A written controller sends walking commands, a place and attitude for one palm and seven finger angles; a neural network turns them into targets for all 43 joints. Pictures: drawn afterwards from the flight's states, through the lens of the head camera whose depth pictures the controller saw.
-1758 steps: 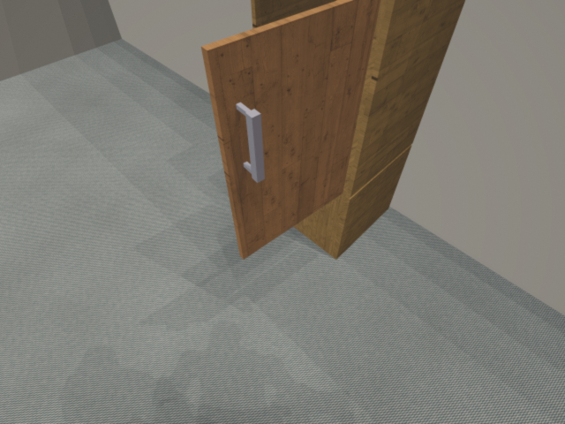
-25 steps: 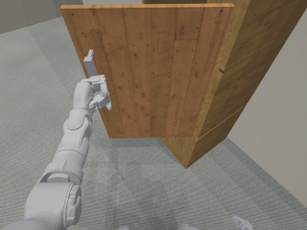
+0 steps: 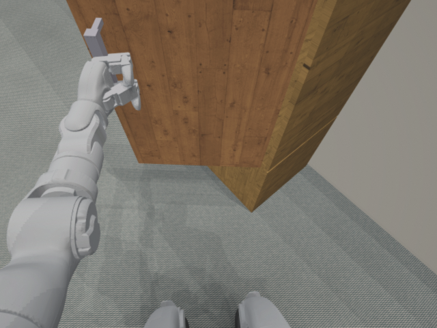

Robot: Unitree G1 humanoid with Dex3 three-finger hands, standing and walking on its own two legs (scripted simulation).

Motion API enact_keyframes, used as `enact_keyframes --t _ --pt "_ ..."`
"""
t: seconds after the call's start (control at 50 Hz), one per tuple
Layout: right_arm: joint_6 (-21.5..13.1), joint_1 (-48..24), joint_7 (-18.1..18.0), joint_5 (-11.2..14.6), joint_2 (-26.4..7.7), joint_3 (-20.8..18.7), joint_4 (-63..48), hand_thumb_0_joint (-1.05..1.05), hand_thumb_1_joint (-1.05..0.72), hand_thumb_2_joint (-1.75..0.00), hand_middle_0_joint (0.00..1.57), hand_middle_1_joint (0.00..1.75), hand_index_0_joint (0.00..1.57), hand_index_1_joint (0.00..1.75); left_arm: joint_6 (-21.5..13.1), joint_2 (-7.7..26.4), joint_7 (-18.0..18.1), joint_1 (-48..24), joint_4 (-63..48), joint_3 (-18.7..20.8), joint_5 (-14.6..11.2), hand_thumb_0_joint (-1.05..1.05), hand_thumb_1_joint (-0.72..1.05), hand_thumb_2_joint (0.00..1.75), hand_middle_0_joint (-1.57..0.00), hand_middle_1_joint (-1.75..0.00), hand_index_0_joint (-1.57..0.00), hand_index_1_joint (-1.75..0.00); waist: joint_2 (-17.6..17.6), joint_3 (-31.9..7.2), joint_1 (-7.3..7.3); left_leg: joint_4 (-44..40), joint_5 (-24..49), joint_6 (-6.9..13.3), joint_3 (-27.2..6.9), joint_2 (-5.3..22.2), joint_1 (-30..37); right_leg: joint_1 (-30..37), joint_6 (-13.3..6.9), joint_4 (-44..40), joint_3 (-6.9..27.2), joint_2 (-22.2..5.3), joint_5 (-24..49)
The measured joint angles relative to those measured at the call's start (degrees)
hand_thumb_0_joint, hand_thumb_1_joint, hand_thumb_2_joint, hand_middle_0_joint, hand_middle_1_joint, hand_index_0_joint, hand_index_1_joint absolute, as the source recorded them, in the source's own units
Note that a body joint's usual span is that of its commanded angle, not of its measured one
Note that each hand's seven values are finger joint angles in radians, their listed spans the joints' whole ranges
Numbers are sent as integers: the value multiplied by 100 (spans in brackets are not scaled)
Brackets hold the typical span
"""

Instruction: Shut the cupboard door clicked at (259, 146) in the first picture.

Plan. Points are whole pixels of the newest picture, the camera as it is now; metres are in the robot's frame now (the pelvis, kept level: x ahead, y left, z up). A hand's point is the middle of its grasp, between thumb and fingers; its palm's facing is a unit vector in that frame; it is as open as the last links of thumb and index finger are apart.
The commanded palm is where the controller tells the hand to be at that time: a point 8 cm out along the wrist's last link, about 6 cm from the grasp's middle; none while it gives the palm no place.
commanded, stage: push the door shut along its arc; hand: left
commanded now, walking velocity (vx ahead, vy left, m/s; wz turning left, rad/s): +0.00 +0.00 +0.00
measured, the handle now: (109, 65) +0.58 +0.16 +0.11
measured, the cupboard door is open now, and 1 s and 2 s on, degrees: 48 36 30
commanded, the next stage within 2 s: pull the fist back off the door in 1.02 s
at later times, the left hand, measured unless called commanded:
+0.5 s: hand (159, 62) +0.58 +0.07 +0.12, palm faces -0.30 -0.95 -0.01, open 3.1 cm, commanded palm +0.58 +0.12 +0.12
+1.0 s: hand (167, 51) +0.60 +0.05 +0.12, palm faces -0.37 -0.93 -0.02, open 3.4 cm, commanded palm +0.64 +0.07 +0.12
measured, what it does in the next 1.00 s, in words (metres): stands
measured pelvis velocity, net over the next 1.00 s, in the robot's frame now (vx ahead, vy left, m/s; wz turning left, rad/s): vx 0.01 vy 0.00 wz -0.02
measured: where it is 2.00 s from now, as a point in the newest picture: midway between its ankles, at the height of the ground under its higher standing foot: outside the picture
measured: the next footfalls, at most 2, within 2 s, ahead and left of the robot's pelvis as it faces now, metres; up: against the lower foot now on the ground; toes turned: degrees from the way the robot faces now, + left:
none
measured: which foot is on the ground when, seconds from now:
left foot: down 0.00-1.00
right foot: down 0.00-1.00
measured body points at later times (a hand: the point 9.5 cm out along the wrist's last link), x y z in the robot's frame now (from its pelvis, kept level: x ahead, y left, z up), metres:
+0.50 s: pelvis +0.01 +0.00 -0.02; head +0.15 +0.00 +0.41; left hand +0.59 +0.12 +0.13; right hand -0.04 -0.26 -0.13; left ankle +0.04 +0.11 -0.69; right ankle +0.04 -0.13 -0.69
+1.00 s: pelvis +0.01 +0.00 -0.03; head +0.18 +0.01 +0.39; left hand +0.62 +0.10 +0.13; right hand -0.06 -0.26 -0.13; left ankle +0.04 +0.11 -0.69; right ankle +0.04 -0.13 -0.69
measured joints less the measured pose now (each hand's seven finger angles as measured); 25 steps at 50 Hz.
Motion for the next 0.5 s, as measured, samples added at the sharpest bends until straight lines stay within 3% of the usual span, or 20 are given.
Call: enact_keyframes --t 0.36,0.5 --pt "-26 81 26 -94 21 136 -220 1 -91 -90 20 30 20 30 291 603 -349 -1171 660 300 401 1 90 90 -130 -150 -130 -150 110 -2 -486 425 -155 23 12 95 -775 -751 15 305 30 90 -62" --pt "51 180 29 -152 36 142 -281 1 -91 -90 20 30 20 30 437 799 -462 -1551 806 390 568 1 90 92 -130 -150 -130 -150 161 -17 -599 564 -249 30 33 124 -1012 -993 25 423 56 117 -128"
